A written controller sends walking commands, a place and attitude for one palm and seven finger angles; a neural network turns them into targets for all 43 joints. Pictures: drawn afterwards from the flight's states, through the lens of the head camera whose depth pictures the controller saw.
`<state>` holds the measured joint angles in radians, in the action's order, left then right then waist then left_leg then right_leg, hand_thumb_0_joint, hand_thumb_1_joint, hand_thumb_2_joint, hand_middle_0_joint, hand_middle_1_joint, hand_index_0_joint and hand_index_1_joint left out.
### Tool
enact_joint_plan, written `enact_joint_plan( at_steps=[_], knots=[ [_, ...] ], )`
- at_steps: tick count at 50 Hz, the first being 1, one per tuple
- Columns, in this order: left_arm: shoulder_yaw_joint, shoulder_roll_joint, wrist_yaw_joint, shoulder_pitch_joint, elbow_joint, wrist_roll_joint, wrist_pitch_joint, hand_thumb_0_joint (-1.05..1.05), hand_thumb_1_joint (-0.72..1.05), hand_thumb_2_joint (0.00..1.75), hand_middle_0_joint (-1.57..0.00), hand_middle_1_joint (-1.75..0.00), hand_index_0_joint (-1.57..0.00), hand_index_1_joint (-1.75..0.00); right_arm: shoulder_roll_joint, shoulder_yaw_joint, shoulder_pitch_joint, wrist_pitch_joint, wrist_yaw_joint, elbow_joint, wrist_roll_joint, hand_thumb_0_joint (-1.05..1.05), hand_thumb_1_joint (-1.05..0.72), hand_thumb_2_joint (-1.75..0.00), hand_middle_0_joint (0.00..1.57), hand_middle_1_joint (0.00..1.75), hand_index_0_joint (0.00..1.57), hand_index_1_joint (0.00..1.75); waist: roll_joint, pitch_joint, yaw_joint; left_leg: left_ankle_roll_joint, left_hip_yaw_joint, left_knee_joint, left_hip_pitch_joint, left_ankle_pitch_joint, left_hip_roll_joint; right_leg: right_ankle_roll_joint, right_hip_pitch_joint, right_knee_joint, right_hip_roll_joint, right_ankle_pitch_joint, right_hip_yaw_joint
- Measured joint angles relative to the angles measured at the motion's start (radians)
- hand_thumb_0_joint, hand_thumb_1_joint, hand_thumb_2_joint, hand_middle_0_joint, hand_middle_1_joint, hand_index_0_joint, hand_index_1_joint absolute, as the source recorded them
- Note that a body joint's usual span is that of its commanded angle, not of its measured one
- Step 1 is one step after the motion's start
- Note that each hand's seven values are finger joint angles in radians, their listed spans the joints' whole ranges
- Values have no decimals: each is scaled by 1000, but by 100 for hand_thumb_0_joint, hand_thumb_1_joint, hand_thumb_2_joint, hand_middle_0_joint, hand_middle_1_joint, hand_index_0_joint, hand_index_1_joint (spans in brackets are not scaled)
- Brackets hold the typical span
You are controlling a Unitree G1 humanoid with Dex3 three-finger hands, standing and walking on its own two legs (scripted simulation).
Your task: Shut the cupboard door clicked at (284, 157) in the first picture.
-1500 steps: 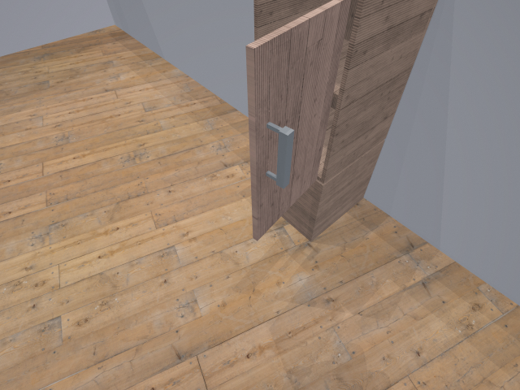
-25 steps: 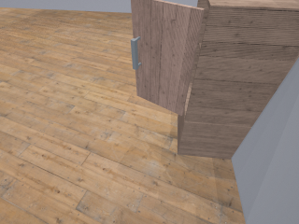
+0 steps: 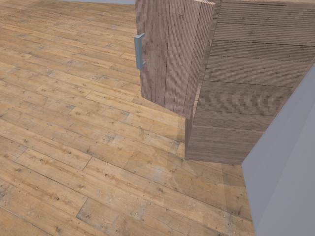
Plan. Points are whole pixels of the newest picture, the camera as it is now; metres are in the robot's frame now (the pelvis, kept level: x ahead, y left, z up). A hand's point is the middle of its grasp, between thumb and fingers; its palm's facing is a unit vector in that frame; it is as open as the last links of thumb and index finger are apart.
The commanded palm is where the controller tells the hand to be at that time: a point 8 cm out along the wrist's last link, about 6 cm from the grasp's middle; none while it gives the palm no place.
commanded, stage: look to check the result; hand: left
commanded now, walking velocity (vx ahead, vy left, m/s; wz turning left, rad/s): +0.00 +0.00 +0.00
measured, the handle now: (141, 51) +0.90 +0.12 -0.01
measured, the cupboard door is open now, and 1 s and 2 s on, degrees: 63 63 63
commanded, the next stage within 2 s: walk to a spot facing it in 0.32 s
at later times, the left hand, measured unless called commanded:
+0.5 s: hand out of the picture -0.03 +0.16 -0.18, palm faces +0.04 -0.98 -0.18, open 7.3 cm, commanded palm none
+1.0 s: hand out of the picture +0.04 +0.25 -0.16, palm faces +0.25 -0.93 -0.28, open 7.3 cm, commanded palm none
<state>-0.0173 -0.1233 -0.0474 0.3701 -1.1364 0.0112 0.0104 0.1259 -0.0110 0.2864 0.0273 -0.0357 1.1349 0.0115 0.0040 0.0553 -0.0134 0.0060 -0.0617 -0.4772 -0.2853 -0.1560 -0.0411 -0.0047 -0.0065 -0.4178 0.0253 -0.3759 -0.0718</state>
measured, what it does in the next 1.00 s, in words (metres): lifts its right foot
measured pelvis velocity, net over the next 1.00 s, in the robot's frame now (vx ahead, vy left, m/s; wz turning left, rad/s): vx -0.01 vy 0.01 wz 0.25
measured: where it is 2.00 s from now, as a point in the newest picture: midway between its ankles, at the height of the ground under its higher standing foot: outside the picture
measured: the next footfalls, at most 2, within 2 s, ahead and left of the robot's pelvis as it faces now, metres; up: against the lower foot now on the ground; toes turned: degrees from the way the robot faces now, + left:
right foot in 1.12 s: +0.03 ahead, -0.12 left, +0.00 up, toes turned +19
left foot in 1.44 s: -0.03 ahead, +0.13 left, +0.00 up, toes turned +38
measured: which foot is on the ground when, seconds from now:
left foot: down 0.00-1.00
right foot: down 0.00-0.72, up 0.74-1.00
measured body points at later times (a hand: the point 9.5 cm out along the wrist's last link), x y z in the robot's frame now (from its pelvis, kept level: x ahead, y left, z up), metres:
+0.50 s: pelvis +0.01 +0.00 +0.00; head +0.02 +0.00 +0.45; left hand -0.03 +0.21 -0.16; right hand +0.02 -0.23 -0.16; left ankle +0.06 +0.13 -0.74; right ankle -0.09 -0.11 -0.74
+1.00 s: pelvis -0.01 +0.01 +0.00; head +0.04 +0.03 +0.45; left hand +0.03 +0.30 -0.14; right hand +0.09 -0.23 -0.15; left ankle +0.06 +0.11 -0.74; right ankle -0.01 -0.15 -0.68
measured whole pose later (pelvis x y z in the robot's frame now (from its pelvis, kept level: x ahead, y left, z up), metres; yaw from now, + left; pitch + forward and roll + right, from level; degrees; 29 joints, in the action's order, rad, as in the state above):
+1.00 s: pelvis -0.01 +0.01 +0.00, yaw +14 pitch +1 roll -2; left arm -0.08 -0.24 -0.03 0.14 -0.88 0.02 0.05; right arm 0.22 -0.05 0.21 0.06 0.00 0.95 0.04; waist 0.03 0.08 -0.04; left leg -0.06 0.06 -0.46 -0.40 -0.08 0.05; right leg -0.02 -0.41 -0.94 0.03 -0.44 0.00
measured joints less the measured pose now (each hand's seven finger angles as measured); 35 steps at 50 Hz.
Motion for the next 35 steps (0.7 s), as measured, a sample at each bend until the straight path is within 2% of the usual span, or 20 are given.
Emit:
enact_joint_plan(
  at_steps=[13, 25, 31, 35],
  knots=[
    [6, 8, 0, 4, -5, 1, -1, 0, 91, 90, -20, -30, -20, -30, 23, -2, -37, -2, -6, -8, -2, 1, -91, -89, 20, 30, 20, 30, -13, 2, 10, 5, 0, -10, 8, -18, -5, 3, 19, 17, -5, -3, 1],
    [2, -1, 0, -19, 9, 2, -2, 0, 91, 90, -20, -30, -20, -30, 27, -1, -45, -2, -6, -17, -2, 1, -92, -89, 20, 30, 20, 30, -16, 0, 5, 5, 0, -17, 10, -28, -4, 1, 28, 23, -4, -5, 0],
    [-23, -15, 2, -40, 50, 7, 11, 0, 91, 90, -20, -30, -20, -30, 31, -12, -34, 18, 7, -43, 2, 1, -91, -89, 20, 30, 20, 30, -6, 17, -4, -3, 35, -122, -54, -65, 10, -3, -7, -68, 5, -59, -39],
    [-38, -34, 3, -46, 87, 17, 17, 0, 91, 90, -20, -30, -20, -30, 41, -26, -18, 39, 19, -72, 6, 1, -91, -89, 20, 30, 20, 30, -6, 34, -15, -11, -1, -248, -96, -143, 8, -17, -12, -160, 23, -124, -91]
  ],
)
